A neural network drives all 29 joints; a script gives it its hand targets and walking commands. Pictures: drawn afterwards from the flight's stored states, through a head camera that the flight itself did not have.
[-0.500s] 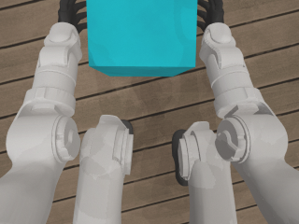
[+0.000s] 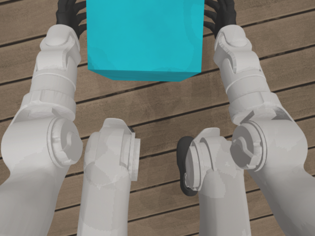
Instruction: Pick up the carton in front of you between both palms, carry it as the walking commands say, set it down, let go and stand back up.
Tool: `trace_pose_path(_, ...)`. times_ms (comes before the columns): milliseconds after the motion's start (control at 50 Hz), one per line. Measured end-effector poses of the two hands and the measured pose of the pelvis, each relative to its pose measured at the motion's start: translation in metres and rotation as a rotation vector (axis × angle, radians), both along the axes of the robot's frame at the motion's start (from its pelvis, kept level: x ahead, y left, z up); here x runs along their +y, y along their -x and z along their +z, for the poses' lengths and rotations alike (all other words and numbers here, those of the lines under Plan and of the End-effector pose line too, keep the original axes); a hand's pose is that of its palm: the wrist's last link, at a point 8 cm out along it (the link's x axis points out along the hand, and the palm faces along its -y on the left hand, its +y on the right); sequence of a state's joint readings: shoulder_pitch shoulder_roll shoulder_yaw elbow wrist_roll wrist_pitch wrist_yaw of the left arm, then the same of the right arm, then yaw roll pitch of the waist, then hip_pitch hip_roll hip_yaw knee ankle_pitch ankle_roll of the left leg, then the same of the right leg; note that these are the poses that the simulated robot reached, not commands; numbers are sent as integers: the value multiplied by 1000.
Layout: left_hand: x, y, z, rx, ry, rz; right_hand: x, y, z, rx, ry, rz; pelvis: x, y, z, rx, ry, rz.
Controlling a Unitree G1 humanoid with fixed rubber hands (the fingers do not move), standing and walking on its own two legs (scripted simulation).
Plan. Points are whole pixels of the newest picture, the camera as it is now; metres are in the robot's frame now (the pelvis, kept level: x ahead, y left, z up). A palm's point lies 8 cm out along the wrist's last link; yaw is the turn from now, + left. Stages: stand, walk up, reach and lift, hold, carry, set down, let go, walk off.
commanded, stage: set down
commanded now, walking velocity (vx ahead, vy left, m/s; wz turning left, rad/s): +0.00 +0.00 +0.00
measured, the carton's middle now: (146, 35) +0.52 +0.08 -0.24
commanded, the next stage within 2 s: let go in 1.30 s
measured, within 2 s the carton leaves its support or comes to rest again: neither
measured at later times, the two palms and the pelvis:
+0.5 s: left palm (25, 11) +0.50 +0.28 -0.10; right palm (243, 11) +0.54 -0.09 -0.09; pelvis +0.01 +0.02 +0.03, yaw +1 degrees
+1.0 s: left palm out of the picture +0.49 +0.29 +0.06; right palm out of the picture +0.54 -0.10 +0.06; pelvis +0.03 +0.01 +0.16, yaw +1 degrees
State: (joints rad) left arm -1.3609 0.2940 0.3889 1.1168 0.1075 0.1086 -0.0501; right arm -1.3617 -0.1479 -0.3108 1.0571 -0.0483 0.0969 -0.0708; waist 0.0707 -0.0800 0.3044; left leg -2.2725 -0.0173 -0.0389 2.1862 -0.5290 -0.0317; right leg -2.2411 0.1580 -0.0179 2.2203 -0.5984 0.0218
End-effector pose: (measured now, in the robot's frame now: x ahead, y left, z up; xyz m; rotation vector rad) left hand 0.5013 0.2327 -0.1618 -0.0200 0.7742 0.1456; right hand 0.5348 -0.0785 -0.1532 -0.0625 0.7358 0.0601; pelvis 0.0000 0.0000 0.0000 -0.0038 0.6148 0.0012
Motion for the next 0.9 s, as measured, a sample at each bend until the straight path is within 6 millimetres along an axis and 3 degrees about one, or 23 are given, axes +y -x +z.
trace_pose_path(80, 7, 9, -10, 18, -18, 20, -4, 1, -9, 13, 64, 31, 1, 0, 0, -10, 3, 1)
trace_pose_path(180, 46, 29, -21, 38, -92, 108, -16, 6, -25, 37, 67, -18, 6, -2, 2, -13, 8, 8)
trace_pose_path(240, 62, 30, -17, 10, -110, 115, -14, 9, -29, 32, 54, -19, 9, -3, 2, -10, 9, 12)
trace_pose_path(300, 64, 21, -9, -28, -94, 104, -9, 8, -23, -2, 38, -16, 13, -4, 2, -4, 14, 17)
trace_pose_path(440, 47, -3, 36, -136, -30, 81, -7, -6, 28, -111, 69, -35, 18, -4, 14, 19, 33, 41)
trace_pose_path(600, 55, 8, 103, -126, -47, 105, -7, -10, 105, -93, 84, -39, 17, -14, 61, 90, 38, 42)
trace_pose_path(740, 58, 9, 141, -118, -63, 100, -5, -11, 134, -80, 48, -53, 17, -22, 96, 168, 42, 50)
trace_pose_path(900, 53, 6, 181, -149, -63, 70, -25, -1, 168, -118, 75, -68, 15, -24, 132, 197, 34, 43)
